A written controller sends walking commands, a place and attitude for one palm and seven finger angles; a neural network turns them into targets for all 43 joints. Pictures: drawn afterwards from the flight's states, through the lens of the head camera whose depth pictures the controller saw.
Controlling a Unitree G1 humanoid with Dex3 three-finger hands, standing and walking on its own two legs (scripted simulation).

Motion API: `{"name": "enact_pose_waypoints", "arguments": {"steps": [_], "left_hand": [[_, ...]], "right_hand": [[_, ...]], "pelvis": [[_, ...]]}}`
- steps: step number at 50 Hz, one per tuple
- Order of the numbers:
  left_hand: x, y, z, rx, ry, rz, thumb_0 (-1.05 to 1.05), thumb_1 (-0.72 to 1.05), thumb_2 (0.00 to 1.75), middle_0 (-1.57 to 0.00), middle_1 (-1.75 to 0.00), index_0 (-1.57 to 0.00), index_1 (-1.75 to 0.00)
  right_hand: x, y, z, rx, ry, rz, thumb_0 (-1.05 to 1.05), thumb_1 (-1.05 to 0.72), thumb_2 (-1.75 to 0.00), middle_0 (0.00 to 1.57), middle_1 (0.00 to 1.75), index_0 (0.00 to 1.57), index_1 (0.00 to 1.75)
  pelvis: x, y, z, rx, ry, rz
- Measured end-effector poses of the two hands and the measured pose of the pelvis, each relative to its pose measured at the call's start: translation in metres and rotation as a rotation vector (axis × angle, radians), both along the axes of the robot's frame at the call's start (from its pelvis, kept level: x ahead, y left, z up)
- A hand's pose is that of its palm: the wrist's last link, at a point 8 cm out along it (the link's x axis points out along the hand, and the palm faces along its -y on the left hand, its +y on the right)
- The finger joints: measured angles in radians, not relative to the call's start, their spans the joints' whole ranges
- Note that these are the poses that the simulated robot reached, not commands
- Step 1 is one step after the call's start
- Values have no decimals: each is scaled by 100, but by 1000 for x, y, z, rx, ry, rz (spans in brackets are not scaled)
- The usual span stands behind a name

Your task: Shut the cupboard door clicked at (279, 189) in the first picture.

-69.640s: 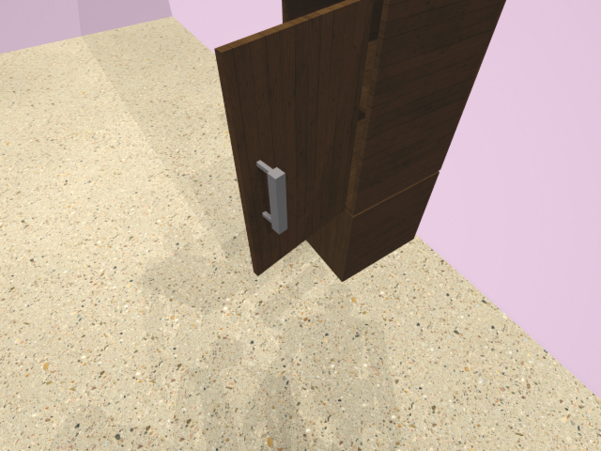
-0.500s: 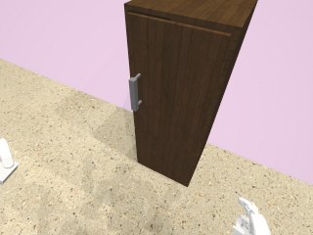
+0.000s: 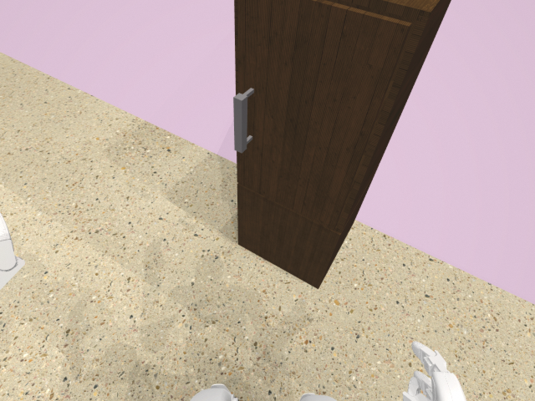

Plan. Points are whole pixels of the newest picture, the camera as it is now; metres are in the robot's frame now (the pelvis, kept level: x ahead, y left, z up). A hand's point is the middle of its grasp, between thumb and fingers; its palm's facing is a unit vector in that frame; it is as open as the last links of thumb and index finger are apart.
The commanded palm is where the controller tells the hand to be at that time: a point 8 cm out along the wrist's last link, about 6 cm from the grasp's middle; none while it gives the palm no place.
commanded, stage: step back with the hand held close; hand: left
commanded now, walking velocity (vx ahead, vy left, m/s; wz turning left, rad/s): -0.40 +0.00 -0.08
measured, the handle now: (245, 120) +0.77 +0.06 -0.03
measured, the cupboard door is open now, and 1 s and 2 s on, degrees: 0 0 0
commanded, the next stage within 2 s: stop stepping back and stand still in 0.60 s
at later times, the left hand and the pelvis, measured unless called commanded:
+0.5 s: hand out of the picture +0.15 +0.24 +0.19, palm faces +0.29 -0.84 -0.46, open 7.4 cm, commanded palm +0.07 +0.28 +0.20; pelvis -0.11 +0.00 +0.01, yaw -7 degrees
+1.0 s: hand out of the picture -0.01 +0.28 +0.20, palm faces +0.32 -0.85 -0.41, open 7.4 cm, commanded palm -0.06 +0.32 +0.20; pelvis -0.24 +0.04 +0.03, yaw -9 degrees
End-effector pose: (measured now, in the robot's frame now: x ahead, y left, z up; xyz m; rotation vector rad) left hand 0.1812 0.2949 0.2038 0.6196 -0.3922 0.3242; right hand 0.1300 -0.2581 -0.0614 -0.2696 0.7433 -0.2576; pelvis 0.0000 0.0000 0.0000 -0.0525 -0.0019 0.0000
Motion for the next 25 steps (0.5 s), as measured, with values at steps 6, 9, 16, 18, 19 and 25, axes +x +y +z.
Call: {"name": "enact_pose_waypoints", "arguments": {"steps": [6,9,16,18,19,25], "left_hand": [[-44,11,8,6,-35,112,1,88,90,-21,-30,-21,-30],[-57,4,-4,-44,7,136,1,89,90,-21,-30,-21,-30],[-54,-30,-1,-131,-23,-24,1,88,90,-21,-30,-21,-30],[-52,-30,7,-108,-50,-75,1,88,90,-21,-30,-21,-30],[-52,-28,10,-97,-56,-95,1,88,90,-21,-30,-21,-30],[-71,-14,6,-51,14,-139,1,89,90,-21,-30,-21,-30]], "right_hand": [[0,9,-8,33,5,65,1,-90,-90,21,30,20,30],[3,14,-12,60,-18,108,1,-90,-90,21,30,20,30],[-17,16,8,78,-37,58,1,-90,-90,21,30,20,30],[-24,12,21,54,-72,29,1,-90,-90,21,30,20,30],[-28,10,27,43,-90,14,1,-90,-90,21,30,20,30],[-69,-7,51,-8,-202,-46,1,-90,-90,21,30,20,30]], "pelvis": [[-14,-10,0,1,72,14],[-35,-15,-1,17,96,-39],[-59,-19,13,29,51,-80],[-65,-17,14,22,37,-84],[-68,-15,15,16,31,-87],[-106,-4,11,3,14,-123]]}}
